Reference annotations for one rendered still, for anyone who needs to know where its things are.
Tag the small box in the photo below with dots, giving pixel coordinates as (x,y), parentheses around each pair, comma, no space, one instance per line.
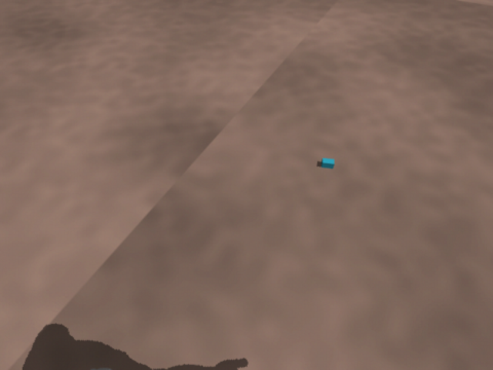
(327,163)

